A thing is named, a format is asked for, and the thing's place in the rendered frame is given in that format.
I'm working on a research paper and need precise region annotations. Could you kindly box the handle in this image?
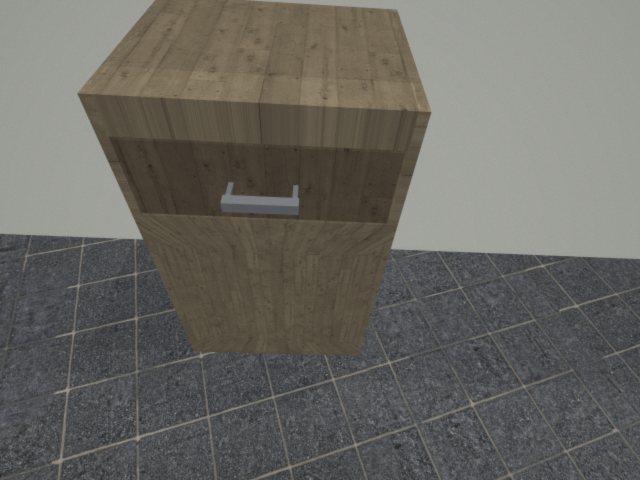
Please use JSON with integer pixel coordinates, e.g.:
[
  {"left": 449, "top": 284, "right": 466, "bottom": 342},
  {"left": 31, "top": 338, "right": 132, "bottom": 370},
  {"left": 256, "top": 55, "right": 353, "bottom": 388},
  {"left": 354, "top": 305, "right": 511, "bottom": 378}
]
[{"left": 220, "top": 182, "right": 299, "bottom": 215}]

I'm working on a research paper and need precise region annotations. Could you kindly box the cabinet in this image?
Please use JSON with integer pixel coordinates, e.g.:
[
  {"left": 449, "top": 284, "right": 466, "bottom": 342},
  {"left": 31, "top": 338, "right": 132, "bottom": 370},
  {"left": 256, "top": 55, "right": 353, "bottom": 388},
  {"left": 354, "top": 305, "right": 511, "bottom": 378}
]
[{"left": 77, "top": 0, "right": 431, "bottom": 356}]

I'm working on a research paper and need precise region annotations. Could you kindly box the drawer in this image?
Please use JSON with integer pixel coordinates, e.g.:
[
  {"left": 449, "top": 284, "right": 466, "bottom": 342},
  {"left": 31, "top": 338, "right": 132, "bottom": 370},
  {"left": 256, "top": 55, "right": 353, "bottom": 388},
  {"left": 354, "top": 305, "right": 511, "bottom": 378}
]
[{"left": 113, "top": 137, "right": 405, "bottom": 223}]

